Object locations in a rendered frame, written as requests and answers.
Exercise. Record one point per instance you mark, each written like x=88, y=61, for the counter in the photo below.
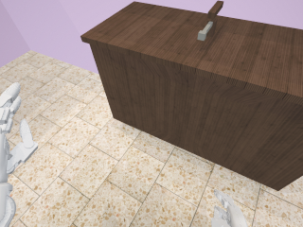
x=234, y=99

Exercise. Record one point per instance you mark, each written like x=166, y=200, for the robot right hand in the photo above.
x=232, y=217

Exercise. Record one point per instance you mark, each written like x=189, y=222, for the robot left hand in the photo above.
x=10, y=102

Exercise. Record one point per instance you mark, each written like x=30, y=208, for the tap lever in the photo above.
x=202, y=33

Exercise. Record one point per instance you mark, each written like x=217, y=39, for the robot left forearm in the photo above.
x=7, y=205

